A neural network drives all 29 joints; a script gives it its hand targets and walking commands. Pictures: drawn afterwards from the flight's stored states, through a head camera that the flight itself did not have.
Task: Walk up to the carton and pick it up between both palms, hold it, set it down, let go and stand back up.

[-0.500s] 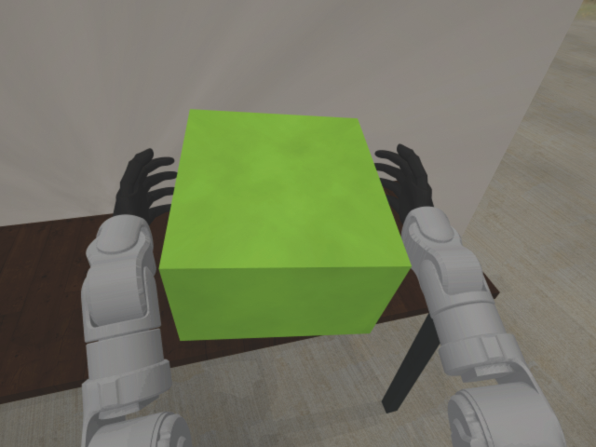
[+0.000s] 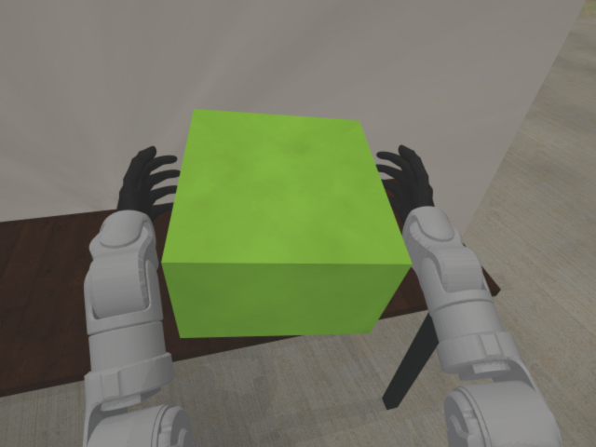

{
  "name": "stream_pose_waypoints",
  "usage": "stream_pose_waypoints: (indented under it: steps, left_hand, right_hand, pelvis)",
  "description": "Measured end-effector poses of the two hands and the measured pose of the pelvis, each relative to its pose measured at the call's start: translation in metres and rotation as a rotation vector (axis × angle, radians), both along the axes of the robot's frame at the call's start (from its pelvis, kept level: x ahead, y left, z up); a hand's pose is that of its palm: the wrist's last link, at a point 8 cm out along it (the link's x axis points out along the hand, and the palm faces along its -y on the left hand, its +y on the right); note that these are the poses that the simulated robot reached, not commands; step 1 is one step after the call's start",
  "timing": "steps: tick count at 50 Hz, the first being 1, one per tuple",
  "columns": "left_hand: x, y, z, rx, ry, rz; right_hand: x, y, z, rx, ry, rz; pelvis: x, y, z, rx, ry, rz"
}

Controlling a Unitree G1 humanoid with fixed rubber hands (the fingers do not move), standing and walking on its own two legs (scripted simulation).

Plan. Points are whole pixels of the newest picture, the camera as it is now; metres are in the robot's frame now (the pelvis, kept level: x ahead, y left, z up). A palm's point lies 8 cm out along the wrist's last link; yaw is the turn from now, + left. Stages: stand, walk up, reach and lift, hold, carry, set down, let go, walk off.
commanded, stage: hold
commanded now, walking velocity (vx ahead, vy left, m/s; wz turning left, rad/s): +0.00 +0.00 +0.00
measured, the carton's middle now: (279, 217) +0.40 +0.01 +0.13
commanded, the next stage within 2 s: none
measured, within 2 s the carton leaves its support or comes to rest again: neither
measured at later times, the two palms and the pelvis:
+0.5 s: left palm (135, 214) +0.35 +0.18 +0.19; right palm (414, 206) +0.36 -0.16 +0.18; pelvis +0.01 +0.00 +0.00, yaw +0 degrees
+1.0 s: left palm (137, 209) +0.36 +0.18 +0.19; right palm (414, 202) +0.36 -0.17 +0.18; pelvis +0.00 +0.00 +0.00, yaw +0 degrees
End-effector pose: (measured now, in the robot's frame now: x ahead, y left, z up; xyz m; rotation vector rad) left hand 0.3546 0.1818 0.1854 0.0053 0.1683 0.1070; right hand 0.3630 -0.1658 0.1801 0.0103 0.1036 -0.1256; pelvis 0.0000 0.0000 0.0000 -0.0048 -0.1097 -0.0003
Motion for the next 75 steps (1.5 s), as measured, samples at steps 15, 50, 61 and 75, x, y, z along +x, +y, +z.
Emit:
stream_pose_waypoints:
  steps: [15, 50, 61, 75]
  left_hand:
    - [0.002, 0.002, -0.008, 0.001, -0.003, 0.002]
    - [0.001, 0.000, 0.004, 0.015, -0.020, -0.001]
    - [-0.001, 0.001, -0.005, -0.004, -0.016, -0.007]
    - [0.000, 0.000, 0.000, 0.006, -0.005, 0.001]
  right_hand:
    - [0.005, 0.002, 0.000, -0.007, -0.004, 0.008]
    - [0.002, 0.000, 0.004, 0.002, -0.023, 0.003]
    - [-0.002, 0.001, 0.001, -0.006, -0.019, -0.004]
    - [0.001, 0.000, 0.000, 0.000, -0.010, 0.003]
  pelvis:
    - [0.011, -0.002, 0.000, -0.002, -0.010, 0.012]
    - [0.005, 0.001, 0.000, -0.001, -0.011, 0.002]
    - [0.005, 0.001, 0.000, -0.003, -0.009, 0.003]
    - [0.002, 0.000, 0.000, 0.000, -0.003, 0.001]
